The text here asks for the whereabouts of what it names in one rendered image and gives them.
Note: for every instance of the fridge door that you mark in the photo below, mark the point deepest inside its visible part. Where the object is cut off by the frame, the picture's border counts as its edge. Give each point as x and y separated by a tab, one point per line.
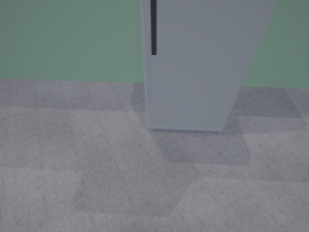
204	49

